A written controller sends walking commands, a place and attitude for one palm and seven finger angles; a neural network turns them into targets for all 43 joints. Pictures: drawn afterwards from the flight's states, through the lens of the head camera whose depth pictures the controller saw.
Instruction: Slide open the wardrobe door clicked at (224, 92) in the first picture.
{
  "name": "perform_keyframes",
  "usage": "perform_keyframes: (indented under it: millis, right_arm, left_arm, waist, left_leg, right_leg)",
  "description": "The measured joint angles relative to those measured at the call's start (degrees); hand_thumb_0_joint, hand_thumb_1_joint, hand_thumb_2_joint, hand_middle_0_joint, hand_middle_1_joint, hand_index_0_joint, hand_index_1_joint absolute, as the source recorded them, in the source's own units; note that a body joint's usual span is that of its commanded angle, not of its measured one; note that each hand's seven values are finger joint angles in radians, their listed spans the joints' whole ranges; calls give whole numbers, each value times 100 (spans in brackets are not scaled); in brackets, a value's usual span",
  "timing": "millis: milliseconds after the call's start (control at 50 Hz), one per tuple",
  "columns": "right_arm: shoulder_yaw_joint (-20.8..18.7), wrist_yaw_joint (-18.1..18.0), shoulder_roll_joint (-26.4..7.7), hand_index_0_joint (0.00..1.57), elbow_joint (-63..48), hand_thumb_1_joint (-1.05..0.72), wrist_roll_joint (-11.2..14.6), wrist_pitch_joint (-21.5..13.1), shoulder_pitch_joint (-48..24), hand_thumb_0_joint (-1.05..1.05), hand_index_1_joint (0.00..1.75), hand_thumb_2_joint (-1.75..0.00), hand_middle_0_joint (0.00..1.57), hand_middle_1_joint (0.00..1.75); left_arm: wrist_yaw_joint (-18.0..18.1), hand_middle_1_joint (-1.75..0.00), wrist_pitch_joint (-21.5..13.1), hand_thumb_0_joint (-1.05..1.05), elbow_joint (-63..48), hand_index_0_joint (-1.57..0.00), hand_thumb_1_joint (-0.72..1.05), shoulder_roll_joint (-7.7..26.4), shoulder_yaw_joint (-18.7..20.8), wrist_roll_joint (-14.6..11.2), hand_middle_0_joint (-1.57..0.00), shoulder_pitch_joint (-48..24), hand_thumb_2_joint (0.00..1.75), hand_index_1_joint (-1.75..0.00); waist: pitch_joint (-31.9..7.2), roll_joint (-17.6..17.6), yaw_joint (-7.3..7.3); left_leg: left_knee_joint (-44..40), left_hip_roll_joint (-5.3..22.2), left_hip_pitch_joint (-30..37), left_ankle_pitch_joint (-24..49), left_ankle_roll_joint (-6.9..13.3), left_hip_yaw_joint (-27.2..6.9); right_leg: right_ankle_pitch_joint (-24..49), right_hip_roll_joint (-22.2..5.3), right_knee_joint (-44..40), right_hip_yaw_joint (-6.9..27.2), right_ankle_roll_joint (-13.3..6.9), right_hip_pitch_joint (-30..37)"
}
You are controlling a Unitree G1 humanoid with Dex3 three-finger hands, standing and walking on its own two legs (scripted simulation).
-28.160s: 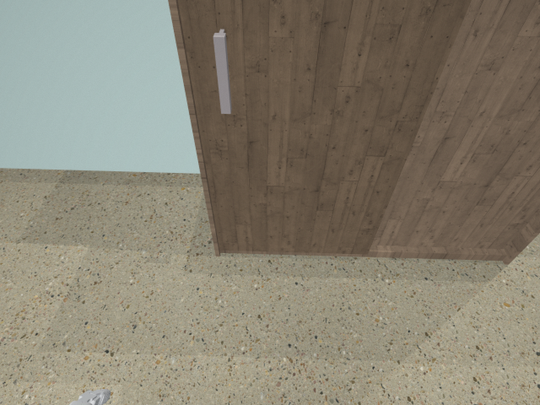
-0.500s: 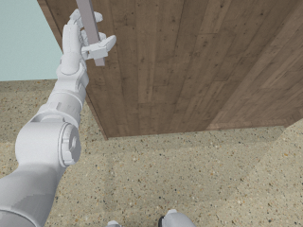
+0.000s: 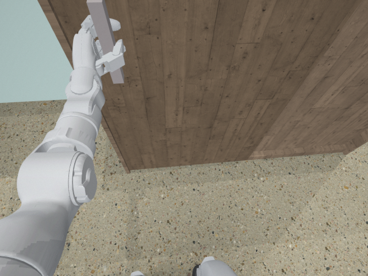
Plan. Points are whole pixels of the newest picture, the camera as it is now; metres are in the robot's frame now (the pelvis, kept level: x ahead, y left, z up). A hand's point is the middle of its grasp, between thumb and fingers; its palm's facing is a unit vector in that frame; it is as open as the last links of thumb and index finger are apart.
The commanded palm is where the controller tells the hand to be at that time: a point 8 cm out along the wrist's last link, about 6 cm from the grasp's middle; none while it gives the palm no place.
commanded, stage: grip the handle and tug to test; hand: left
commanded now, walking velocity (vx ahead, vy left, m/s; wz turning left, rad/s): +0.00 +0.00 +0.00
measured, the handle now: (109, 39) +0.60 +0.08 +0.13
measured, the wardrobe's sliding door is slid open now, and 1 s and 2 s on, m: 0.00 0.01 0.09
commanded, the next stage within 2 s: tug the door sideways, standing still in 0.40 s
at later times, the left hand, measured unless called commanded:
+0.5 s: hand (118, 56) +0.54 +0.06 +0.14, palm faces -0.04 -1.00 +0.00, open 6.1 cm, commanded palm +0.50 +0.12 +0.13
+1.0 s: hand (124, 55) +0.54 +0.05 +0.14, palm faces +0.01 -1.00 -0.01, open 6.0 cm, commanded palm +0.52 +0.06 +0.13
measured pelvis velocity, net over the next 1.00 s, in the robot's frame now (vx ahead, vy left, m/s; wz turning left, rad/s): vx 0.02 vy -0.01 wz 0.00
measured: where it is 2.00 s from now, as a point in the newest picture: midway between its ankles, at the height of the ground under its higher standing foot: (193, 271)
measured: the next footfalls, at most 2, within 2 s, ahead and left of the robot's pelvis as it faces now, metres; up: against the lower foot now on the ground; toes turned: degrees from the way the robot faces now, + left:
left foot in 1.70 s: +0.14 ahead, +0.10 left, +0.00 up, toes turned +8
right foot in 1.90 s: +0.18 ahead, -0.24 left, +0.00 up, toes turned -2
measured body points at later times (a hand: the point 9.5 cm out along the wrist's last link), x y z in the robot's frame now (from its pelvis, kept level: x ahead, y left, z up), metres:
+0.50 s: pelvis +0.04 +0.00 +0.01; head +0.12 -0.02 +0.46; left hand +0.54 +0.12 +0.14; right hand +0.02 -0.26 -0.11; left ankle -0.02 +0.13 -0.70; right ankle +0.00 -0.11 -0.70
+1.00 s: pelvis +0.02 -0.01 +0.00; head +0.12 -0.02 +0.44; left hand +0.54 +0.11 +0.14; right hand +0.02 -0.27 -0.13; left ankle -0.02 +0.13 -0.70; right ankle +0.00 -0.11 -0.70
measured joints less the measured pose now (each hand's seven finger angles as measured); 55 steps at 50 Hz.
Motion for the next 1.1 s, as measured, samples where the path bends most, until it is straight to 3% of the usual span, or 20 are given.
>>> perform_keyframes:
  millis: [360, 580, 720, 840, 1100]
  right_arm:
    - [-81, 35, 44, 20, -206, -90, 90, 110, 0, 0, 30, -90, 20, 30]
    - [-121, 53, 77, 20, -375, -90, 156, 121, -145, 0, 30, -90, 20, 30]
    - [-175, -5, 119, 20, -85, -90, 99, 111, -375, 0, 30, -90, 20, 30]
    - [-189, 22, 108, 20, 51, -90, 44, -2, -440, 0, 30, -90, 20, 30]
    - [-192, 134, 163, 20, 326, -91, -54, -207, -202, 0, 30, -90, 20, 30]
  left_arm:
    - [-82, -138, 182, 1, -961, -31, 70, -254, 11, -166, -32, 876, 75, -139]
    - [-88, -139, 404, 0, -1954, -30, 71, -498, -32, -262, -30, 1804, 75, -139]
    - [22, -138, 316, 0, -1420, -35, 66, -648, -268, -177, -36, 1265, 80, -138]
    - [205, -139, 233, 1, -996, -35, 66, -647, -428, -254, -36, 836, 83, -139]
    - [703, -140, 193, 0, -571, -27, 71, -655, -730, -332, -29, 182, 81, -140]
  waist:
    - [-128, 19, 198]
    - [-222, -14, 455]
    - [-156, -42, 552]
    - [-164, -15, 549]
    - [-43, 20, 364]
  left_leg:
    - [-296, 37, 464, -47, -10, 146]
    - [-439, -67, 929, 90, 16, -75]
    - [-247, -115, 802, -40, -34, -352]
    - [-188, -141, 574, -123, -100, -480]
    - [5, -174, 120, -138, -160, -570]
  right_leg:
    - [-38, 70, -233, 175, 0, 360]
    - [-31, 148, -544, 403, -12, 840]
    - [-178, 102, -332, 154, -26, 798]
    - [-244, 81, -196, 58, -49, 572]
    - [-159, 60, 54, 19, -41, 107]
